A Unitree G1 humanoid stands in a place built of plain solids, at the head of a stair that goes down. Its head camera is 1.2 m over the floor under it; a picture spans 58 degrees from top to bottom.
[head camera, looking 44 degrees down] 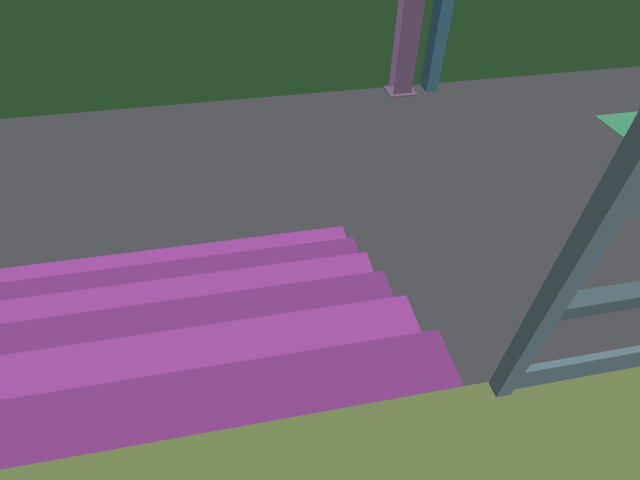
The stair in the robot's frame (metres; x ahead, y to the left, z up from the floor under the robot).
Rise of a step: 0.16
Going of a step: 0.30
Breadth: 2.60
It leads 10 degrees to the left of straight ahead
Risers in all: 7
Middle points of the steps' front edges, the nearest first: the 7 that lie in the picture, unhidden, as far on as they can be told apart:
0.40 0.78 0.00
0.70 0.84 -0.16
0.99 0.89 -0.32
1.29 0.94 -0.49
1.58 1.00 -0.65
1.88 1.05 -0.81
2.17 1.11 -0.97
